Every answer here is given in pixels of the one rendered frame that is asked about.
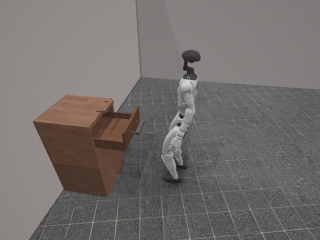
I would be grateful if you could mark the drawer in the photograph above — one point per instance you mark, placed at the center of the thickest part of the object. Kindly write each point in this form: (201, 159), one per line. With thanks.
(112, 130)

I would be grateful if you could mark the left robot foot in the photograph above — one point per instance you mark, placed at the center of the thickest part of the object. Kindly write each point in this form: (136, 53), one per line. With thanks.
(169, 178)

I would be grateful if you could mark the robot foot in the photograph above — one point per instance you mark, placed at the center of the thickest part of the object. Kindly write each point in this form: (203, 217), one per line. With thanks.
(169, 178)
(183, 166)

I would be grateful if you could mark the left robot hand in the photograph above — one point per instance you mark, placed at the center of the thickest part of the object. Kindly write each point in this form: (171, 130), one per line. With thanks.
(175, 142)

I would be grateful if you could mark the robot left forearm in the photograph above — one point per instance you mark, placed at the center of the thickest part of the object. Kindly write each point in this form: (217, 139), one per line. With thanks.
(187, 119)

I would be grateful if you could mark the cabinet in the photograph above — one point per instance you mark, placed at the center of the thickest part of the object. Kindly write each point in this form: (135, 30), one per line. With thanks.
(65, 131)

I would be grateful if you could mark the right robot foot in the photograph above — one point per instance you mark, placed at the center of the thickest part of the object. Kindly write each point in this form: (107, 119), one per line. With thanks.
(183, 166)

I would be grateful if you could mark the left robot upper arm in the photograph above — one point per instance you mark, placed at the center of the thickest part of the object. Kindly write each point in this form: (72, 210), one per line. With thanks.
(187, 91)

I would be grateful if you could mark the handle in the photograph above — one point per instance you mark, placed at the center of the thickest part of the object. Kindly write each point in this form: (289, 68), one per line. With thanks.
(107, 106)
(138, 131)

